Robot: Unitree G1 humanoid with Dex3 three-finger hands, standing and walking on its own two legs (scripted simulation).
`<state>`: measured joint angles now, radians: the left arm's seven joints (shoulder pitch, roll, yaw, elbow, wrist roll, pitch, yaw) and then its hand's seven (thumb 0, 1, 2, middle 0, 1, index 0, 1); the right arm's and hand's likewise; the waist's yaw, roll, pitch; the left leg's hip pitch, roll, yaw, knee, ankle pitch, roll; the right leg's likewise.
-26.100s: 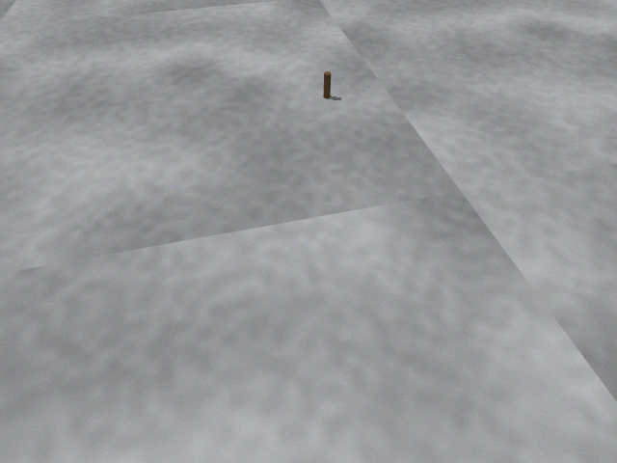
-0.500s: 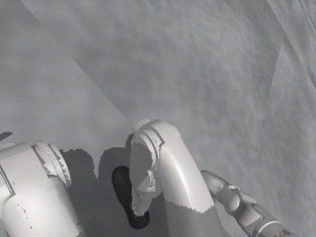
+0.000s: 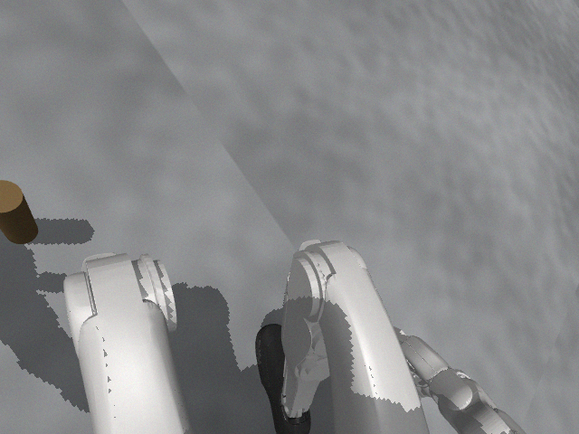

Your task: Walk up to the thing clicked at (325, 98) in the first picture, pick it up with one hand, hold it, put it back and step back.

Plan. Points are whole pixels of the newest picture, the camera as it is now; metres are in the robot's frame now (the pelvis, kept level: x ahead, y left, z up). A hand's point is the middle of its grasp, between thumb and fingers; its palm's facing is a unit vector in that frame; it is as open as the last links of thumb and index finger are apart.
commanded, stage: home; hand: left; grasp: from the side
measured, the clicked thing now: (13, 216) +0.40 +0.32 -0.22
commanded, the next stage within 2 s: none
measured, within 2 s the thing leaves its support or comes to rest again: neither
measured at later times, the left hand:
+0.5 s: hand out of the picture +0.25 +0.38 +0.04, palm faces +0.37 -0.80 -0.48, open 17.2 cm
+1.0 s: hand out of the picture +0.22 +0.28 +0.26, palm faces +0.40 -0.84 -0.37, open 17.5 cm
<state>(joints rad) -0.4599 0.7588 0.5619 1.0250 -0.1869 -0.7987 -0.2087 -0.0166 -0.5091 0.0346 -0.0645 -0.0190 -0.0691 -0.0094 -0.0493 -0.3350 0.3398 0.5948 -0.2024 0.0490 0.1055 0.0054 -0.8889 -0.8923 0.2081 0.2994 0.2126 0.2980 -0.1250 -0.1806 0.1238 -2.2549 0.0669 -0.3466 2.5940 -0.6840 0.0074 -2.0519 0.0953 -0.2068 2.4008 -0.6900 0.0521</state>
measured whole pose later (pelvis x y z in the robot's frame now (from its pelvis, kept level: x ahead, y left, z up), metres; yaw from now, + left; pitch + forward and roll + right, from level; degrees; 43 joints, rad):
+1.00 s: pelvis +0.07 -0.01 +0.35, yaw +16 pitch +20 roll -3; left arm 0.22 0.29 0.12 0.24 -0.01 0.19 0.17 -0.01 -0.56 0.04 -0.06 -0.05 -0.06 -0.05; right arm 0.20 -0.23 0.01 0.52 0.04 0.01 -0.15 0.01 -0.90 -0.90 0.20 0.30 0.21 0.30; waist -0.04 0.01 -0.17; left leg -1.12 0.06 -0.05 1.32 -0.55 -0.02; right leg -1.03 -0.01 -0.06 1.28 -0.59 0.01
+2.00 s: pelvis +0.08 -0.01 +0.42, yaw +17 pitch +6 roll -2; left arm 0.46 0.20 -0.01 0.01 -0.01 0.26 0.13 -0.02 -0.58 0.03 -0.05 -0.05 -0.05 -0.05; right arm 0.29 -0.21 0.03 0.50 0.01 -0.11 -0.18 0.02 -0.90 -0.90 0.20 0.30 0.21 0.30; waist -0.02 0.03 -0.11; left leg -0.63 0.06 -0.02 0.94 -0.42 -0.02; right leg -0.55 -0.02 -0.05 0.90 -0.46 0.02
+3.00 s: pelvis +0.09 +0.00 +0.43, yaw +17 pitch +7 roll -2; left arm 0.46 0.20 -0.01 0.02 -0.01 0.25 0.13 -0.02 -0.55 0.05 -0.06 -0.06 -0.05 -0.05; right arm 0.28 -0.21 0.02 0.53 0.01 -0.13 -0.18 0.02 -0.90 -0.90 0.20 0.30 0.21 0.30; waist -0.02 0.03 -0.11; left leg -0.62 0.05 -0.02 0.94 -0.43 -0.02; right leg -0.54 -0.02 -0.05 0.89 -0.47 0.02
